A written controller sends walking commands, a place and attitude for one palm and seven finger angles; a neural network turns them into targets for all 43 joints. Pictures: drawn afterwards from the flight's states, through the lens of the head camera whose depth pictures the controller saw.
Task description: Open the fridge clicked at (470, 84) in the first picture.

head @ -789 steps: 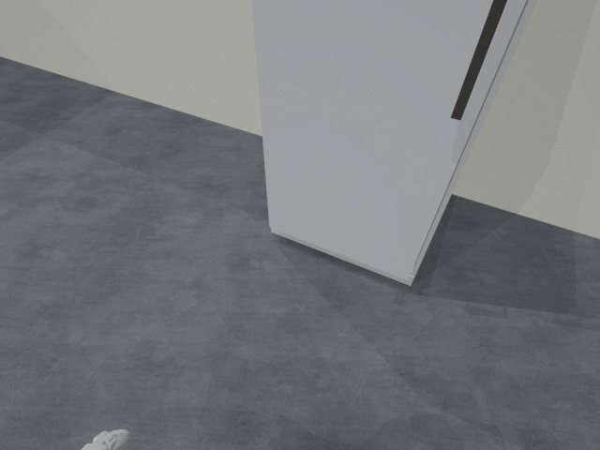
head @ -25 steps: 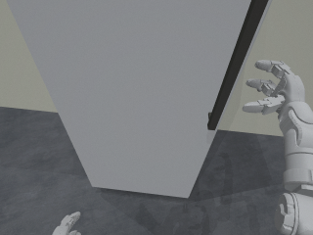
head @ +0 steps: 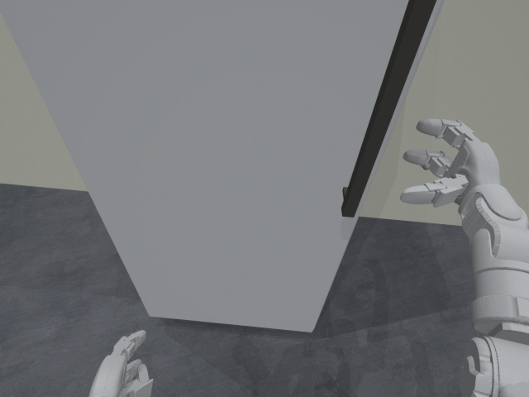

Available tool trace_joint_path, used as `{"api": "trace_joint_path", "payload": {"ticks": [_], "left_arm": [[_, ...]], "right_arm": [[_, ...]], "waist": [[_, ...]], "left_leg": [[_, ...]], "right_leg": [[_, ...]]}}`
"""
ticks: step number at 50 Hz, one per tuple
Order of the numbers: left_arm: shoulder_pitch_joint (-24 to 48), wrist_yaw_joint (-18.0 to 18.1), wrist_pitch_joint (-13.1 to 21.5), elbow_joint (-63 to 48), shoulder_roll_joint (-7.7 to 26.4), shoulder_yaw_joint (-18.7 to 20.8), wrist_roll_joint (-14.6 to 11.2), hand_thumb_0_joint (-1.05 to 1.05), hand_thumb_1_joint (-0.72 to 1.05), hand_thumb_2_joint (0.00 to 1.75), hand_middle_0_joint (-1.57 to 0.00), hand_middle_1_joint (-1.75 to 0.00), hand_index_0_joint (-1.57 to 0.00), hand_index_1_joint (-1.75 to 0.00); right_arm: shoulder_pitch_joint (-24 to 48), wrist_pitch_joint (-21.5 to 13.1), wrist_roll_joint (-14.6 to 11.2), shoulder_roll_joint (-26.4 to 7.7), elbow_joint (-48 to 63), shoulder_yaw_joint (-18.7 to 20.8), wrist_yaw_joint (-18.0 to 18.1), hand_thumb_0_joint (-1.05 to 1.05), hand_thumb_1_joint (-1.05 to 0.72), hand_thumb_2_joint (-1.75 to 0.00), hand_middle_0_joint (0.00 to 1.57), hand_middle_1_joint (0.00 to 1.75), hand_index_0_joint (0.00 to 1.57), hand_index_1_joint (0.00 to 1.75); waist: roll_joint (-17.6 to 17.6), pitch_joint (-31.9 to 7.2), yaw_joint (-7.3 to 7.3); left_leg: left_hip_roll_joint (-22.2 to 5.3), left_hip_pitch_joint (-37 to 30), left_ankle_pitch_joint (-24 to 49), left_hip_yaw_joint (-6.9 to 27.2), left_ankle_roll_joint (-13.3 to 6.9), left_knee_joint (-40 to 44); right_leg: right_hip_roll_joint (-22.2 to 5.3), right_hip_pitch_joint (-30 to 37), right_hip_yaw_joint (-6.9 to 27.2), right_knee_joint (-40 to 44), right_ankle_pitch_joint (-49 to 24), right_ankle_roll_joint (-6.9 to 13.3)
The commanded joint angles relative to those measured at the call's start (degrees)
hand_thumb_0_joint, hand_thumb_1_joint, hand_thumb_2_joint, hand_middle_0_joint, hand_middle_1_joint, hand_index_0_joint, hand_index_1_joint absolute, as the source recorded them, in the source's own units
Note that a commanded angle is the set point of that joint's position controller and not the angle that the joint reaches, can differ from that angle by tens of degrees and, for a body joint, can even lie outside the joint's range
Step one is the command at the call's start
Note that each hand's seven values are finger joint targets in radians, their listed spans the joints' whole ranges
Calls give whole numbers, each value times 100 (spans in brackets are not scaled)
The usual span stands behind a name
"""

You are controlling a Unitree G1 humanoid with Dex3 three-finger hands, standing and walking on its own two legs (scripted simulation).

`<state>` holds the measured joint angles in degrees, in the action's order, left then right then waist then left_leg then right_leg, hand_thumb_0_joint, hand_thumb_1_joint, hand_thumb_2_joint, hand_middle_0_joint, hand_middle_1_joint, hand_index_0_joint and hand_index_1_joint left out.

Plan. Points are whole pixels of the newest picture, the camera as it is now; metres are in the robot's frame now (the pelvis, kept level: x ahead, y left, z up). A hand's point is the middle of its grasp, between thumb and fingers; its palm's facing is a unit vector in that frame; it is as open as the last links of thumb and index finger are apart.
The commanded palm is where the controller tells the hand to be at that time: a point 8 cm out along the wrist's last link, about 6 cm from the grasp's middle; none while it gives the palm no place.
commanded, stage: move the hooked fingers beside the handle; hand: right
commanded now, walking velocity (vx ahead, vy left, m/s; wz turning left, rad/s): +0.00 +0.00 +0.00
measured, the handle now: (377, 113) +0.47 -0.12 +0.23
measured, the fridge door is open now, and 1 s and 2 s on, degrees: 0 0 0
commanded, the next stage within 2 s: none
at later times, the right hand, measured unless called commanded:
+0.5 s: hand (420, 152) +0.42 -0.18 +0.20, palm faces +0.02 +1.00 +0.03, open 14.0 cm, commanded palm +0.39 -0.24 +0.20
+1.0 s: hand (423, 160) +0.40 -0.18 +0.20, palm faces +0.06 +1.00 +0.00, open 14.0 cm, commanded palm +0.38 -0.23 +0.21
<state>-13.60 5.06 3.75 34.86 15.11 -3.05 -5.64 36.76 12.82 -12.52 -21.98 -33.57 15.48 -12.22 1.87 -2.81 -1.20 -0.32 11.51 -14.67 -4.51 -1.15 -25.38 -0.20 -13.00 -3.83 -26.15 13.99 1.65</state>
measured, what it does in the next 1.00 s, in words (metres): stands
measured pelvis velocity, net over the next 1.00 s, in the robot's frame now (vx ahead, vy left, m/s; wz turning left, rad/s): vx -0.01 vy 0.01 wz -0.01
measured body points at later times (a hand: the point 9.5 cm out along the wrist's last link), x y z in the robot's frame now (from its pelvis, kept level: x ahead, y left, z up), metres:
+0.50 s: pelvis +0.00 +0.00 +0.00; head +0.00 +0.00 +0.45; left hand +0.13 +0.24 -0.10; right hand +0.41 -0.23 +0.20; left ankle -0.01 +0.10 -0.74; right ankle +0.00 -0.10 -0.74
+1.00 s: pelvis -0.01 +0.01 +0.00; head -0.02 +0.02 +0.45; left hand +0.16 +0.25 -0.08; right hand +0.40 -0.23 +0.20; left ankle -0.01 +0.10 -0.74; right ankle +0.00 -0.10 -0.74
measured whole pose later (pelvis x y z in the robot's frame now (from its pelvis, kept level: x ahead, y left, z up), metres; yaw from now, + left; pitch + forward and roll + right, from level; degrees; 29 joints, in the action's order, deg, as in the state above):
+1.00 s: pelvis -0.01 +0.01 +0.00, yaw +0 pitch -1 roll +0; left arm -11.9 5.3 1.6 35.0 14.3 -3.8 -5.2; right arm 37.7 14.9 -11.4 -21.0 -30.1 14.1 -8.3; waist 1.4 -1.9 -0.9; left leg 0.3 9.6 -13.6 -5.1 -1.9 -23.6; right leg -0.7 -11.3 -3.1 -24.5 12.7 1.0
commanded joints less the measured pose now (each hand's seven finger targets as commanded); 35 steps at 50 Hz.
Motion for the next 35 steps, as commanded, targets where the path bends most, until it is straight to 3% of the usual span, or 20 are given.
{"api": "trace_joint_path", "payload": {"ticks": [1, 4, 6, 7, 9, 11, 12, 16, 17, 18, 19, 21, 22, 24, 26, 27, 28, 31, 32, 35], "left_arm": [[345, 14, 269, -815, 702, 273, 57, 0, 90, 90, -20, -30, -20, -30], [346, 46, 286, -726, 676, 235, 42, 0, 90, 90, -20, -30, -20, -30], [273, 67, 244, -660, 743, 251, 33, 0, 90, 90, -20, -30, -20, -30], [290, 74, 226, -658, 746, 234, 10, 0, 90, 90, -20, -30, -20, -30], [249, 81, 204, -635, 750, 246, -15, 0, 90, 90, -20, -30, -20, -30], [202, 61, 212, -683, 767, 293, -15, 0, 90, 90, -20, -30, -20, -30], [189, 54, 222, -709, 781, 301, -9, 0, 90, 90, -20, -30, -20, -30], [249, 45, 280, -733, 735, 316, 25, 0, 90, 90, -20, -30, -20, -30], [257, 34, 304, -733, 729, 314, 43, 0, 90, 90, -20, -30, -20, -30], [246, 32, 316, -687, 714, 303, 62, 0, 90, 90, -20, -30, -20, -30], [246, 33, 306, -638, 718, 295, 62, 0, 90, 90, -20, -30, -20, -30], [182, 28, 253, -577, 758, 300, 101, 0, 90, 90, -20, -30, -20, -30], [239, 28, 227, -603, 740, 278, 89, 0, 90, 90, -20, -30, -20, -30], [267, 0, 186, -657, 700, 273, 81, 0, 90, 90, -20, -30, -20, -30], [250, -24, 110, -703, 729, 300, 62, 0, 90, 90, -20, -30, -20, -30], [296, -28, 81, -751, 718, 277, 47, 0, 90, 90, -20, -30, -20, -30], [301, -35, 83, -780, 704, 290, 42, 0, 90, 90, -20, -30, -20, -30], [340, -32, 95, -893, 737, 341, 36, 0, 90, 90, -20, -30, -20, -30], [393, -16, 90, -911, 733, 330, 18, 0, 90, 90, -20, -30, -20, -30], [503, -2, 172, -892, 662, 300, 9, 0, 90, 90, -20, -30, -20, -30]], "right_arm": [[2956, -942, -25, -1902, 2235, 732, 258, 0, 50, -30, 30, 120, 30, 120], [3210, -905, 38, -1572, 1985, 450, 232, 0, 50, -30, 30, 120, 30, 120], [2727, -683, 67, -1619, 1375, 497, 176, 0, 50, -30, 30, 120, 30, 120], [2679, -536, 74, -1542, 1158, 417, 125, 0, 50, -30, 30, 120, 30, 120], [2736, -319, 61, -1120, 931, 25, 25, 0, 50, -30, 30, 120, 30, 120], [2551, -253, -12, -827, 912, -141, -43, 0, 50, -30, 30, 120, 30, 120], [2504, -256, -67, -858, 1035, -95, -71, 0, 50, -30, 30, 120, 30, 120], [3120, -609, -187, -856, 1998, -92, 32, 0, 50, -30, 30, 120, 30, 120], [3269, -688, -173, -1004, 2256, 67, 114, 0, 50, -30, 30, 120, 30, 120], [3199, -717, -159, -1062, 2147, 183, 205, 0, 50, -30, 30, 120, 30, 120], [3119, -724, -133, -1162, 2033, 286, 273, 0, 50, -30, 30, 120, 30, 120], [2849, -684, -24, -1677, 1815, 723, 430, 0, 50, -30, 30, 120, 30, 120], [2796, -627, 57, -1751, 1774, 774, 478, 0, 50, -30, 30, 120, 30, 120], [2469, -475, 159, -1524, 1597, 615, 506, 0, 50, -30, 30, 120, 30, 120], [2089, -361, 196, -1591, 1497, 650, 460, 0, 50, -30, 30, 120, 30, 120], [2092, -297, 183, -1410, 1542, 472, 396, 0, 50, -30, 30, 120, 30, 120], [2200, -266, 134, -1151, 1659, 267, 321, 0, 50, -30, 30, 120, 30, 120], [1889, -287, -62, -1095, 1965, 301, 101, 0, 50, -30, 30, 120, 30, 120], [1991, -315, -107, -1161, 2196, 323, 50, 0, 50, -30, 30, 120, 30, 120], [2416, -375, -185, -788, 2695, 10, 38, 0, 50, -30, 30, 120, 30, 120]], "waist": [[-166, -1917, 85], [282, -1615, -37], [40, -1298, -9], [258, -1131, -12], [338, -971, -106], [64, -1114, -106], [-95, -1296, -79], [-93, -1746, -98], [72, -1936, -47], [-123, -1863, -39], [-94, -1746, -9], [-299, -1638, 120], [-181, -1579, 146], [42, -1433, 178], [100, -1419, 224], [255, -1321, 185], [269, -1381, 117], [-250, -1547, 119], [-218, -1611, 104], [73, -1545, 8]], "left_leg": [[-2, -540, 2048, 349, -44, 205], [14, -299, 1822, 345, -62, 286], [22, -211, 1677, 300, -72, 364], [8, -125, 1584, 312, -82, 378], [12, 103, 1401, 259, -91, 402], [28, 80, 1529, 206, -110, 367], [37, 10, 1637, 206, -98, 335], [74, -22, 1706, 191, -102, 269], [80, -67, 1731, 220, -103, 277], [89, -102, 1703, 210, -92, 285], [89, -117, 1690, 227, -90, 300], [75, -354, 1731, 247, -73, 336], [44, -457, 1794, 270, -77, 322], [24, -474, 1927, 263, -92, 293], [16, -536, 2039, 265, -100, 313], [9, -515, 2097, 264, -105, 306], [23, -436, 2118, 259, -101, 319], [54, -504, 2299, 247, -77, 301], [47, -522, 2282, 257, -71, 301], [76, -204, 1998, 245, -73, 345]], "right_leg": [[-66, 1078, 435, 106, -1811, 135], [-59, 1126, 425, 190, -1593, 108], [-79, 947, 427, 228, -1460, 105], [-55, 842, 432, 261, -1316, 90], [-60, 817, 470, 278, -1166, 62], [-81, 920, 513, 216, -1388, 78], [-71, 963, 530, 192, -1474, 91], [-102, 1373, 608, 126, -1811, 76], [-90, 1501, 626, 139, -1885, 69], [-93, 1449, 627, 157, -1853, 70], [-90, 1349, 592, 187, -1791, 70], [-81, 1070, 511, 244, -1736, 85], [-62, 954, 478, 300, -1729, 83], [-50, 879, 433, 317, -1821, 62], [-73, 868, 384, 302, -1934, 56], [-55, 844, 376, 314, -1954, 47], [-57, 973, 384, 294, -1961, 49], [-99, 1101, 396, 212, -2094, 104], [-84, 1140, 401, 230, -2025, 110], [-72, 1391, 458, 204, -1900, 99]]}}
